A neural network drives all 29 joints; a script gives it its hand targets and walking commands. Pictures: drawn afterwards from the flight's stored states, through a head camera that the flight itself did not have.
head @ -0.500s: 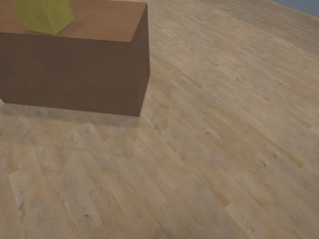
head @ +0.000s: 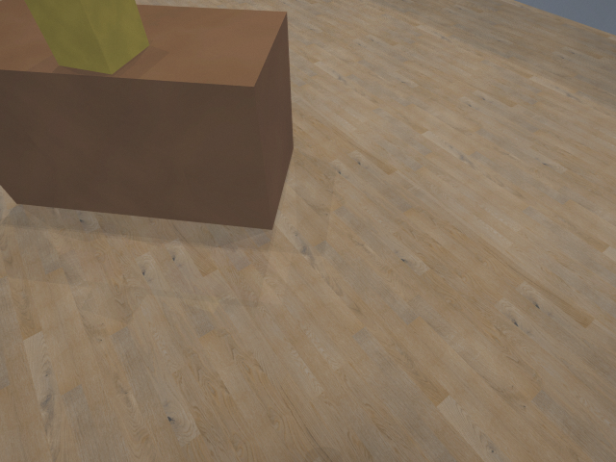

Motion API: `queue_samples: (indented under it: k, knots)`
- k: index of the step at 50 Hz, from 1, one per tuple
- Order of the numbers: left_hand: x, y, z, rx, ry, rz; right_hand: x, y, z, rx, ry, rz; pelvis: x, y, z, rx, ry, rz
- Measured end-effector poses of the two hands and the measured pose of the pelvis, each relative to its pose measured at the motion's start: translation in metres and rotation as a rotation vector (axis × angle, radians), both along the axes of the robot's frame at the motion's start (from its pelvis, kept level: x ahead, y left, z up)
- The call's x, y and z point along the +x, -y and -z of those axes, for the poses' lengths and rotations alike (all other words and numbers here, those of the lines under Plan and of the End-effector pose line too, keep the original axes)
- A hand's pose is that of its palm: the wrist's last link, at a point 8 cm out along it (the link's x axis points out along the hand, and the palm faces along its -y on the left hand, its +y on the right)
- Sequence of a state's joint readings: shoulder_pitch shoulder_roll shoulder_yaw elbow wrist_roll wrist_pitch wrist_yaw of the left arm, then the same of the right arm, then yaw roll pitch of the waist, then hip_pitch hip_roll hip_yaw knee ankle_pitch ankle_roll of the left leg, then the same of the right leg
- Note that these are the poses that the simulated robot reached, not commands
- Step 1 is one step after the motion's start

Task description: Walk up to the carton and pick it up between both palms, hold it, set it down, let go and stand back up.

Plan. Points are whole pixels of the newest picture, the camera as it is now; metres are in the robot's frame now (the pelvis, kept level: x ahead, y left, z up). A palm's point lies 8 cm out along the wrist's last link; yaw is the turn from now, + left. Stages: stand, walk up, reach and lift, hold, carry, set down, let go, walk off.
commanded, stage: stand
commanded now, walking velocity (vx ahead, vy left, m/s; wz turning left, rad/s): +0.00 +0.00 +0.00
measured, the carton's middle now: (88, 14) +1.30 +0.71 +0.01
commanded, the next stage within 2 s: walk up in 0.38 s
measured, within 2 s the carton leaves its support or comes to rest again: neither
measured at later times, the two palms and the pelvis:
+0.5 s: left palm out of the picture +0.05 +0.28 -0.13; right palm out of the picture +0.05 -0.28 -0.12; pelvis +0.01 +0.00 +0.00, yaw +0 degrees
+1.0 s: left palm out of the picture +0.08 +0.48 -0.15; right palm (446, 405) +0.21 -0.18 -0.13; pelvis +0.09 +0.14 -0.06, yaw +2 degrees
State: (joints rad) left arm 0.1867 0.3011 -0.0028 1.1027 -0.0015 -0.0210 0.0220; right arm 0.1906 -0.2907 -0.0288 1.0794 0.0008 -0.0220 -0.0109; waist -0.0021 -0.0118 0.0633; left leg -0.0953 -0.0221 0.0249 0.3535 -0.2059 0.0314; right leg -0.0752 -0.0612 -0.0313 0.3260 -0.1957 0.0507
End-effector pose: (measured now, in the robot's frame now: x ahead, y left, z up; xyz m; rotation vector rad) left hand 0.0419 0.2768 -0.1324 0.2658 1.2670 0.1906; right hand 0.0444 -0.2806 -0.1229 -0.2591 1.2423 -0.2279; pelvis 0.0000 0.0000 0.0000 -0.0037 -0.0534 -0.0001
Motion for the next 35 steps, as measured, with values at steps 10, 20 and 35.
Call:
queue_samples:
  k: [10,20,35]
  knots:
    - [-0.006,-0.005,-0.002,0.018,-0.030,-0.023,-0.006,-0.003,0.004,0.007,-0.035,-0.003,0.003,0.000,0.000,-0.002,-0.001,-0.003]
    - [0.004,-0.003,-0.001,0.011,0.004,-0.025,0.008,0.000,0.000,-0.002,0.010,-0.008,0.005,0.000,0.000,0.000,0.006,-0.004]
    - [-0.016,-0.019,0.000,0.052,0.036,-0.034,0.030,0.006,-0.004,-0.021,0.037,-0.083,0.013,-0.013,0.010,-0.030,-0.011,-0.013]
